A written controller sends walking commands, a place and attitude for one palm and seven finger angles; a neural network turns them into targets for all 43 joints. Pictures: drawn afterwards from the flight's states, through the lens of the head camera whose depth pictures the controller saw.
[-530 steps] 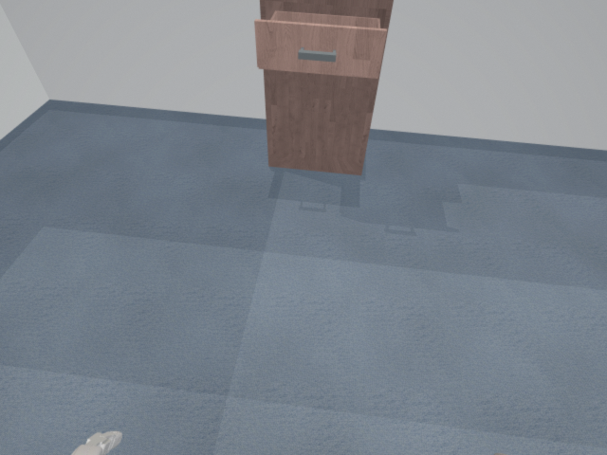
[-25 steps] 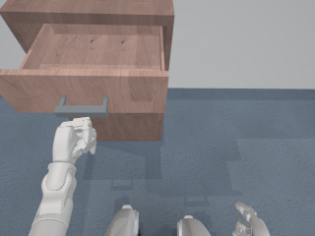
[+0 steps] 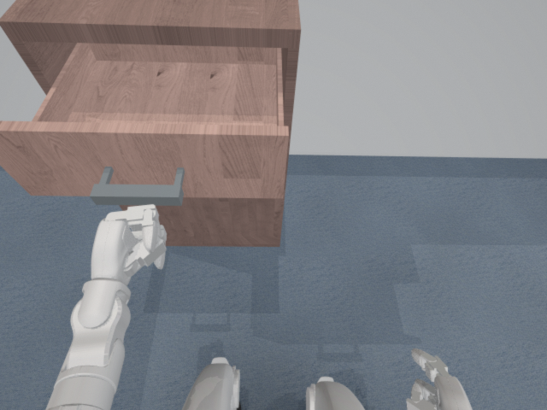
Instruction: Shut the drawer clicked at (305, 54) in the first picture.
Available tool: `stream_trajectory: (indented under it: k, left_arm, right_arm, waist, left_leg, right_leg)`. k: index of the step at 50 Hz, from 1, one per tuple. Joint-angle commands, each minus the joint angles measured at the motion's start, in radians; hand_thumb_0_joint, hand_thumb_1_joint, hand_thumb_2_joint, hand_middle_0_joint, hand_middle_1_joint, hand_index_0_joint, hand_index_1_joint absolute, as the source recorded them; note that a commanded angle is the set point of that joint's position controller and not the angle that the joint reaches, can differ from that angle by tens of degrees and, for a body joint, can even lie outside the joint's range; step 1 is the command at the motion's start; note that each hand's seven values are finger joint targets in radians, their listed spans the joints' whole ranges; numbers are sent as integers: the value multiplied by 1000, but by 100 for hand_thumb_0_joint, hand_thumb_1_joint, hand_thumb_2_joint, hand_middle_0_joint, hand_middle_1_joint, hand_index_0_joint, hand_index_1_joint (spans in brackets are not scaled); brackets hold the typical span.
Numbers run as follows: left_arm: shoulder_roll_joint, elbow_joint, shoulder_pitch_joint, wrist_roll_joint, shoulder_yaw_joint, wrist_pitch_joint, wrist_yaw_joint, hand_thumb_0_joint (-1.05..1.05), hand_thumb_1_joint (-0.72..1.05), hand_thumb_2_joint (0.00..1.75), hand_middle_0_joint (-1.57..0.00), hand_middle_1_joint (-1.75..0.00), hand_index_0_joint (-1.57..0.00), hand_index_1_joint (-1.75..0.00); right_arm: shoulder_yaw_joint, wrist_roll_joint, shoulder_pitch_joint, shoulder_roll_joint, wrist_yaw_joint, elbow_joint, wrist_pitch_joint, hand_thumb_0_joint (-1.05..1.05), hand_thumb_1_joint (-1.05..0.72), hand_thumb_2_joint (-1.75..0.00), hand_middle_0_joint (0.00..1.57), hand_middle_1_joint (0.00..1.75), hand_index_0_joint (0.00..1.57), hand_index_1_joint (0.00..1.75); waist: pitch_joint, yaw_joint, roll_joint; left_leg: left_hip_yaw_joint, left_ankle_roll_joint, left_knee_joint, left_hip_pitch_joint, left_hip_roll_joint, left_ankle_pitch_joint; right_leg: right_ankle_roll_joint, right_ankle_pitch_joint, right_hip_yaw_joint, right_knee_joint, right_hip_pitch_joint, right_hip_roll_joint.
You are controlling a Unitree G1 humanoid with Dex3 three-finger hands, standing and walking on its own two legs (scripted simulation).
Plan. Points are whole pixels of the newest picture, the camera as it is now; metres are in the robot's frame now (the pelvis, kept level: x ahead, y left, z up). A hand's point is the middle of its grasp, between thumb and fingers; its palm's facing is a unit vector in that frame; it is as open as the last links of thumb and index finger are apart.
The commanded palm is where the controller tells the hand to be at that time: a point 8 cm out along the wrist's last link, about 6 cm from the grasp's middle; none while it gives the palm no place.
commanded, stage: push the drawer shut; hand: left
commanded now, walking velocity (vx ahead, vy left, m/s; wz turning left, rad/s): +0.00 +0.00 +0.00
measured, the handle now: (141, 184) +0.44 +0.23 +0.04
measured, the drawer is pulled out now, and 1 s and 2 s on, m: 0.21 0.11 0.00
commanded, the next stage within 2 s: none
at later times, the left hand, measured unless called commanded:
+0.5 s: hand (167, 202) +0.40 +0.18 +0.04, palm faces +0.03 -1.00 -0.04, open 2.9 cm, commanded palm +0.39 +0.22 +0.04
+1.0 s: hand (168, 171) +0.46 +0.19 +0.04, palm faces +0.03 -1.00 -0.02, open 2.9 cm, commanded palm +0.45 +0.23 +0.04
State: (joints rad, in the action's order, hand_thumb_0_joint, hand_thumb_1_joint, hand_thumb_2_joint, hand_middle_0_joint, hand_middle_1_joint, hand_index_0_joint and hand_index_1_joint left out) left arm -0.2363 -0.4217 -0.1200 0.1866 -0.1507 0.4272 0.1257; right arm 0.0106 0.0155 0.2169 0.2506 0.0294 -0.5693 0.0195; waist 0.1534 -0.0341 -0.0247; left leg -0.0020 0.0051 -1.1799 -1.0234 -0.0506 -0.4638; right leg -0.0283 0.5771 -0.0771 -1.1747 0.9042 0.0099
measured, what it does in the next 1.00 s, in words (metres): stands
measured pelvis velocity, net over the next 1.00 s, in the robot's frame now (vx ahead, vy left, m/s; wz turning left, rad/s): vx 0.00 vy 0.02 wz -0.03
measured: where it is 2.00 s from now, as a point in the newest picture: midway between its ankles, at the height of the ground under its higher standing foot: outside the picture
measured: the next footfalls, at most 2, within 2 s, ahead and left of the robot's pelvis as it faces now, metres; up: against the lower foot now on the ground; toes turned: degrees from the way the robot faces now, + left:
none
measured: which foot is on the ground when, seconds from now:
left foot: down 0.00-1.00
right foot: down 0.00-1.00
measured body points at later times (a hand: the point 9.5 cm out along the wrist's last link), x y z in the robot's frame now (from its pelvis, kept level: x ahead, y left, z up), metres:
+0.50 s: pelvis +0.00 +0.00 -0.01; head +0.09 +0.01 +0.43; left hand +0.40 +0.23 +0.05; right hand +0.09 -0.26 -0.12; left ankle +0.05 +0.12 -0.64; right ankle +0.00 -0.11 -0.64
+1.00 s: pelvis +0.00 +0.02 -0.01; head +0.11 +0.03 +0.43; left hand +0.45 +0.24 +0.05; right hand +0.04 -0.25 -0.12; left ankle +0.05 +0.12 -0.64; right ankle +0.00 -0.11 -0.64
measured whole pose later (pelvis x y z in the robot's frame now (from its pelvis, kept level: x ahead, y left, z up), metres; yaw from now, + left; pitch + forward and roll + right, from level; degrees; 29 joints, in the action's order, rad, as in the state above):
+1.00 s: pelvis +0.00 +0.02 -0.01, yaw -2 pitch +22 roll -3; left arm -0.37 -1.00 -0.69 0.11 -0.33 0.49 0.17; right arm 0.02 -0.01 0.33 0.26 0.01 -0.64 -0.06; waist 0.15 -0.12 -0.03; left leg -0.01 0.03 -1.22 -1.14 -0.06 -0.46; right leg -0.01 0.56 -0.06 -1.19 1.02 0.02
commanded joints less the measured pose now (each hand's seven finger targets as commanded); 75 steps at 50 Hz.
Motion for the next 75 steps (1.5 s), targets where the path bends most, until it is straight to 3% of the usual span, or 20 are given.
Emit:
stream_trajectory:
  k: [1,7,11,14,16,22,29,33,36,40,43,45,48,51,54,58,61,66,70,75]
  left_arm:
    - [-165,174,-346,11,-82,80,4,0,90,90,-140,-160,-140,-160]
    - [-173,64,-390,6,-87,51,27,0,90,90,-140,-160,-140,-160]
    - [-195,21,-474,10,-106,43,30,0,90,90,-140,-160,-140,-160]
    - [-189,-20,-584,3,-91,58,29,0,90,90,-140,-160,-140,-160]
    - [-198,-21,-616,-3,-100,74,25,0,90,90,-140,-160,-140,-160]
    - [-236,-111,-682,-17,-128,83,20,0,90,90,-140,-160,-140,-160]
    - [-276,-222,-804,-28,-155,83,16,0,90,90,-140,-160,-140,-160]
    - [-304,-285,-846,-32,-184,90,17,0,90,90,-140,-160,-140,-160]
    - [-345,-293,-852,-37,-222,102,23,0,90,90,-140,-160,-140,-160]
    - [-362,-320,-862,-39,-240,112,28,0,90,90,-140,-160,-140,-160]
    - [-327,-346,-927,-48,-204,113,28,0,90,90,-140,-160,-140,-160]
    - [-377,-382,-950,-58,-240,116,24,0,90,90,-140,-160,-140,-160]
    - [-367,-383,-995,-65,-232,123,22,0,90,90,-140,-160,-140,-160]
    - [-351,-413,-1069,-74,-205,122,22,0,90,90,-140,-160,-140,-160]
    - [-370,-410,-1093,-79,-221,126,15,0,90,90,-140,-160,-140,-160]
    - [-377,-472,-1148,-90,-217,118,8,0,90,90,-140,-160,-140,-160]
    - [-447,-488,-1199,-102,-260,115,3,0,90,90,-140,-160,-140,-160]
    - [-479,-540,-1237,-114,-267,104,14,0,90,90,-140,-160,-140,-160]
    - [-476,-529,-1281,-118,-252,98,21,0,90,90,-140,-160,-140,-160]
    - [-550,-567,-1320,-125,-297,74,19,0,90,90,-140,-160,-140,-160]
  right_arm:
    - [-53,-2,28,140,16,93,48,0,-90,-90,20,30,20,30]
    - [-54,1,51,142,10,81,39,0,-90,-90,20,30,20,30]
    - [-54,4,66,146,13,72,31,0,-90,-90,20,30,20,30]
    - [-51,5,74,143,16,55,30,0,-90,-90,20,30,20,30]
    - [-55,2,84,146,16,47,31,0,-90,-90,20,30,20,30]
    - [-56,-3,112,153,13,30,20,0,-90,-90,20,30,20,30]
    - [-52,-6,134,160,10,17,1,0,-90,-90,20,30,20,30]
    - [-50,-11,156,163,7,11,-9,0,-90,-90,20,30,20,30]
    - [-52,-15,171,167,3,15,-17,0,-90,-90,20,30,20,30]
    - [-55,-19,187,170,-3,13,-29,0,-90,-90,20,30,20,30]
    - [-54,-20,194,169,-9,5,-38,0,-90,-90,20,30,20,30]
    - [-54,-23,208,178,-7,1,-44,0,-90,-90,20,30,20,30]
    - [-56,-27,217,178,-8,-5,-50,0,-90,-90,20,30,20,30]
    - [-54,-29,228,180,-11,-16,-56,0,-90,-90,20,30,20,30]
    - [-56,-34,236,182,-13,-17,-61,0,-90,-90,20,30,20,30]
    - [-50,-37,250,186,-16,-24,-68,0,-90,-90,20,30,20,30]
    - [-49,-41,262,195,-13,-29,-69,0,-90,-90,20,30,20,30]
    - [-40,-44,276,195,-15,-28,-72,0,-90,-90,20,30,20,30]
    - [-39,-49,292,195,-21,-27,-75,0,-90,-90,20,30,20,30]
    - [-34,-50,315,205,-21,-35,-81,0,-90,-90,20,30,20,30]
  waist:
    - [325,-32,-14]
    - [359,-31,-22]
    - [326,-50,20]
    - [302,-70,4]
    - [343,-62,-32]
    - [387,-61,-31]
    - [354,-78,-35]
    - [370,-83,-27]
    - [422,-67,-46]
    - [416,-71,-53]
    - [390,-96,-69]
    - [375,-99,-52]
    - [423,-105,-80]
    - [402,-127,-106]
    - [453,-120,-130]
    - [420,-145,-102]
    - [448,-151,-100]
    - [445,-163,-118]
    - [487,-169,-181]
    - [474,-189,-131]
  left_leg:
    - [30,25,126,301,31,175]
    - [23,24,121,296,31,208]
    - [19,29,115,259,32,181]
    - [22,30,112,251,33,149]
    - [32,26,113,295,31,170]
    - [37,25,111,307,30,185]
    - [43,25,118,283,29,137]
    - [42,27,111,276,28,160]
    - [42,24,106,292,26,201]
    - [46,24,104,309,23,229]
    - [50,23,104,316,20,213]
    - [58,25,102,302,18,193]
    - [66,22,99,348,15,234]
    - [82,19,100,369,11,222]
    - [85,17,94,395,10,248]
    - [96,20,91,361,9,212]
    - [90,27,74,336,9,207]
    - [88,29,58,309,9,209]
    - [97,28,48,351,6,248]
    - [91,38,30,286,2,247]
  right_leg:
    - [8,-258,64,195,-61,20]
    - [12,-311,70,190,-77,19]
    - [18,-292,81,207,-76,19]
    - [18,-250,82,212,-43,19]
    - [11,-255,71,196,-18,21]
    - [10,-262,68,190,-20,24]
    - [9,-205,64,199,14,27]
    - [11,-227,63,192,8,30]
    - [8,-262,61,175,-8,32]
    - [5,-279,55,169,6,38]
    - [9,-257,50,173,52,37]
    - [6,-234,47,169,66,41]
    - [6,-253,43,161,87,39]
    - [4,-232,32,154,144,41]
    - [1,-243,32,149,138,42]
    - [3,-218,29,149,163,45]
    - [5,-216,37,145,155,46]
    - [4,-215,39,141,163,49]
    - [-2,-231,35,128,190,52]
    - [6,-242,42,134,159,57]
